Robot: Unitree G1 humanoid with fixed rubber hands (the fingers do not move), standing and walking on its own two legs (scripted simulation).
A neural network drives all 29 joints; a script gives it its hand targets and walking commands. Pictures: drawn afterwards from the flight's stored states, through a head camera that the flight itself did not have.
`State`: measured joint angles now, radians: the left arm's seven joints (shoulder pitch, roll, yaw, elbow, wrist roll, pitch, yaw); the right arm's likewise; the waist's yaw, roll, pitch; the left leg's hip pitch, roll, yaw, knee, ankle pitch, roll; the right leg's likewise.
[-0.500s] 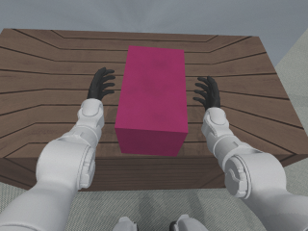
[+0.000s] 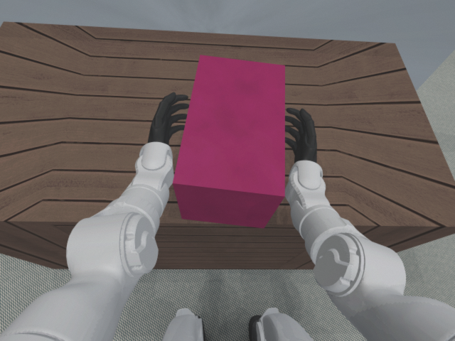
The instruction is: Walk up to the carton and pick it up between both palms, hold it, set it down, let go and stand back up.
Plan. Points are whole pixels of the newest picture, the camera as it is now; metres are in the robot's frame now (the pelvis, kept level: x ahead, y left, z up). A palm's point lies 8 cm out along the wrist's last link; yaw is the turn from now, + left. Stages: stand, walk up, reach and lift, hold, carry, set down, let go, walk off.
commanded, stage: reach and lift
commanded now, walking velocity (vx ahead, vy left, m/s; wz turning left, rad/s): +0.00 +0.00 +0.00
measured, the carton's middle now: (232, 143) +0.46 -0.02 -0.01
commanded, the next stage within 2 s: none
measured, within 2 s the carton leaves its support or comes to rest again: neither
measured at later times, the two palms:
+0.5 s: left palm (160, 142) +0.45 +0.11 +0.03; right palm (304, 159) +0.40 -0.15 +0.02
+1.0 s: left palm (160, 142) +0.45 +0.11 +0.03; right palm (303, 160) +0.40 -0.14 +0.02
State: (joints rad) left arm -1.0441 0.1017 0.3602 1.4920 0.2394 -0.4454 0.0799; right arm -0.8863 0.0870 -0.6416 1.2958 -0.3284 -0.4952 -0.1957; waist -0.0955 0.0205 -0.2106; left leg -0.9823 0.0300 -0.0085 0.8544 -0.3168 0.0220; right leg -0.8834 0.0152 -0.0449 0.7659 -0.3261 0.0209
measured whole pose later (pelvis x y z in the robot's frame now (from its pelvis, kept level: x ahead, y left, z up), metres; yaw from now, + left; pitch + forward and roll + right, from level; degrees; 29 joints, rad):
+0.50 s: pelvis +0.02 +0.00 +0.02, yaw +0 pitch +22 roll -4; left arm -0.92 0.06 0.50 1.49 0.37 -0.55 0.07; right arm -0.75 0.16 -0.77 1.20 -0.51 -0.55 -0.16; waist -0.08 0.03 -0.17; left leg -0.81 0.03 0.00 0.75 -0.31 0.02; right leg -0.71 0.02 -0.04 0.63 -0.30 0.02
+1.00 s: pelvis +0.02 +0.00 +0.02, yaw +0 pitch +22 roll -4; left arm -0.92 0.06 0.50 1.49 0.37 -0.55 0.07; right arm -0.75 0.17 -0.77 1.22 -0.50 -0.57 -0.18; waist -0.08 0.03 -0.18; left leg -0.83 0.04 -0.01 0.75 -0.31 0.02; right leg -0.72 0.02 -0.05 0.63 -0.30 0.01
